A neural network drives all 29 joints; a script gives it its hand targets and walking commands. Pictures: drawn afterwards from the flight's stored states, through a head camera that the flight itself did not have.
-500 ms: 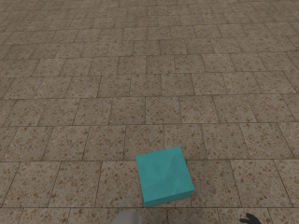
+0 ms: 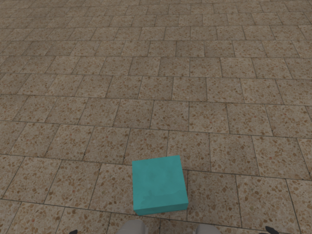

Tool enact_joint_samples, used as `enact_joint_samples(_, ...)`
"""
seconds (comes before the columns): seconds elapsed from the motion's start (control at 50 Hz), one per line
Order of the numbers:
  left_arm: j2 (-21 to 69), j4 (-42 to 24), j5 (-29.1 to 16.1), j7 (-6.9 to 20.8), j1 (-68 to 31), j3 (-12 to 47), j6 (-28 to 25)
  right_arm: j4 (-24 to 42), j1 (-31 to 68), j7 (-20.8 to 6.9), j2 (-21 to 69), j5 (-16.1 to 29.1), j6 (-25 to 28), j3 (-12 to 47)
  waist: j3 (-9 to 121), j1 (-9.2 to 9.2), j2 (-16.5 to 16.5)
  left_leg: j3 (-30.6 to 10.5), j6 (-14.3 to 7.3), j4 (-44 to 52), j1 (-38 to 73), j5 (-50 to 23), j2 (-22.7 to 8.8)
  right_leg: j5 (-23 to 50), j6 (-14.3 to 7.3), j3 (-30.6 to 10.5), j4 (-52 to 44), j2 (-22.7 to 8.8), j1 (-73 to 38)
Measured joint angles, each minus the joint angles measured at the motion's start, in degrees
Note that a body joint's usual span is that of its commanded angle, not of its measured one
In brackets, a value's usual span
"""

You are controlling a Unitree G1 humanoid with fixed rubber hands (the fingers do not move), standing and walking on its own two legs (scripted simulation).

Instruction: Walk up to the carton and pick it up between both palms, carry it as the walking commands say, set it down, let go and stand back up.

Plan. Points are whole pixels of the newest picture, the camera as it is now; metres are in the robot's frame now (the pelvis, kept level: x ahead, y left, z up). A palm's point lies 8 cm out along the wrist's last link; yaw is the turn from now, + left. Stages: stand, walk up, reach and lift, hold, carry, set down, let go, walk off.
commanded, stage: walk up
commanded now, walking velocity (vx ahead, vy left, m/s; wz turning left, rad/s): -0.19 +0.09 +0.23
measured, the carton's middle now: (159, 185) +0.41 +0.05 -0.67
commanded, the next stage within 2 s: stand in 1.12 s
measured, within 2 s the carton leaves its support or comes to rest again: neither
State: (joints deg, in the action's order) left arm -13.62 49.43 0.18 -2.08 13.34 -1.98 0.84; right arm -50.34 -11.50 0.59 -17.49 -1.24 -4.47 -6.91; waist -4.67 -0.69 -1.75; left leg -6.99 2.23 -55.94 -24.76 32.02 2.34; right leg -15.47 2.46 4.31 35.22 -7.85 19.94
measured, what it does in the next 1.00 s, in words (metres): steps on the spot: left foot, then right foot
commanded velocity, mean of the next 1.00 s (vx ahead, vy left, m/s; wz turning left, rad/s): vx -0.01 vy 0.04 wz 0.10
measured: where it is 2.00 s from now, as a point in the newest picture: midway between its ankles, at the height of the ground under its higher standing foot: outside the picture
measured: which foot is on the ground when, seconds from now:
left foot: up 0.00-0.36, down 0.38-1.00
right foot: down 0.00-0.38, up 0.40-0.66, down 0.68-1.00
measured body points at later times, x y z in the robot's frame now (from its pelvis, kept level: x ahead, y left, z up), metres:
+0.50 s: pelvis -0.04 +0.04 +0.01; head -0.03 +0.07 +0.46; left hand -0.06 +0.31 -0.14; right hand +0.06 -0.20 -0.12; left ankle -0.07 +0.16 -0.73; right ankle +0.01 -0.12 -0.69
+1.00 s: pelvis -0.02 +0.03 +0.02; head -0.01 +0.02 +0.47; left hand -0.01 +0.27 -0.13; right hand +0.02 -0.21 -0.14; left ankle -0.07 +0.16 -0.73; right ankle -0.02 -0.08 -0.73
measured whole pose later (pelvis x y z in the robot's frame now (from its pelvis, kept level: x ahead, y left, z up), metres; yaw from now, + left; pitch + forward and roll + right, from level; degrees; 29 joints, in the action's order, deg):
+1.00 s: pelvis -0.02 +0.03 +0.02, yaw +5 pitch -1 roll +0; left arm -10.1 61.6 0.4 -1.9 12.9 -2.4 -0.4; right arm -62.2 -13.4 2.1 -11.5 -0.6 0.3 -1.4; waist -1.8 -0.4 -1.2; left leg 1.9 1.8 -21.1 -5.6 14.6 -2.7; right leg -12.2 -0.6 2.2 21.4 0.2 8.4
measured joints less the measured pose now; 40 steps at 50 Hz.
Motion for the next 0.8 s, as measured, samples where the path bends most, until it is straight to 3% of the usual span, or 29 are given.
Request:
enact_joint_samples(0.06,-0.42,-0.23,0.19,-0.53,0.65,0.13,1.04,-0.55,0.97,-0.73,-1.37,-0.10,-0.62,-0.69,0.00,0.58,-0.90,0.28,0.35,-13.78,-4.16,-3.68,3.06,2.14,-0.37,0.74,-2.16,-1.78,-0.77)
enact_joint_samples(0.12,-0.96,0.22,0.45,-0.76,0.87,-0.35,0.88,-1.30,0.95,-1.58,-1.84,-0.54,-0.97,-0.50,1.08,1.24,-1.23,2.30,1.33,-18.15,-4.68,-9.77,3.01,3.62,-0.41,1.23,-4.33,-2.70,-1.17)
enact_joint_samples(0.16,-1.46,0.81,0.61,-0.88,1.36,-0.71,0.50,-1.52,0.65,-2.22,-1.49,-0.71,-1.35,0.09,1.94,1.40,-1.03,4.02,1.82,-14.67,-2.87,-11.88,1.96,4.44,-0.36,1.54,-5.63,-3.15,-1.52)
enact_joint_samples(0.24,-2.68,2.17,1.16,-1.06,2.81,-1.55,0.32,-1.68,0.47,-3.15,-0.02,-0.41,-1.72,1.54,2.92,1.71,-0.06,6.63,2.12,-2.50,1.87,-9.49,-0.06,5.84,-0.06,2.36,-7.33,-3.90,-1.87)
enact_joint_samples(0.32,-4.14,3.61,1.72,-0.79,3.84,-2.66,0.92,-1.78,0.76,-3.40,1.60,0.12,-0.57,2.91,3.06,2.74,1.77,8.86,0.96,11.57,6.81,-6.41,-1.65,7.04,0.74,3.16,-8.08,-4.53,-1.55)
enact_joint_samples(0.36,-4.83,3.87,1.60,-0.10,4.29,-3.06,1.32,-2.13,0.29,-2.94,2.18,0.30,0.79,3.33,3.20,3.25,2.78,9.66,-0.02,21.67,10.79,-10.27,-2.01,6.98,1.34,3.33,-6.93,-4.77,-0.69)
enact_joint_samples(0.4,-4.75,4.13,1.45,0.97,4.92,-2.86,1.66,-2.61,-0.54,-2.30,2.61,0.28,2.25,3.36,3.70,2.78,2.54,8.27,-0.76,27.79,12.31,-16.24,-2.86,0.44,1.73,3.40,-1.62,-3.93,1.77)
enact_joint_samples(0.44,-4.17,4.77,0.95,1.50,5.35,-2.50,2.55,-3.50,-1.06,-1.74,4.38,0.34,3.14,3.94,3.90,2.20,3.99,7.98,-1.66,26.96,12.16,-16.39,-2.87,-5.86,0.99,-0.32,3.20,-1.62,3.36)
enact_joint_samples(0.54,-0.94,7.10,0.38,2.39,5.58,-1.38,1.93,-4.99,-1.18,-0.30,7.43,0.26,5.11,5.90,4.24,1.77,5.10,8.15,-2.32,33.76,16.42,-18.12,-3.49,-4.23,-1.91,-4.32,8.60,3.73,2.61)
enact_joint_samples(0.62,1.11,8.24,0.34,1.63,4.66,-0.55,1.50,-5.81,0.01,0.55,8.66,0.45,6.06,6.47,4.07,1.86,4.94,8.86,-2.50,33.78,17.22,-17.73,-3.13,-4.42,-2.14,-3.59,1.96,5.26,-2.65)
enact_joint_samples(0.68,2.01,8.51,0.33,1.01,3.53,-0.15,0.61,-6.67,0.77,0.99,8.87,0.79,5.77,6.44,4.05,2.15,4.89,9.85,-2.28,31.84,16.86,-16.18,-2.24,2.40,-1.99,-3.32,-8.66,5.23,-8.16)
enact_joint_samples(0.8,3.78,10.12,0.09,0.76,0.88,0.23,-0.98,-8.18,0.97,1.14,7.39,1.05,5.18,6.01,3.17,0.65,0.99,9.31,-1.46,33.49,18.43,-16.72,-3.77,2.15,-1.99,-2.58,-11.65,6.74,-10.43)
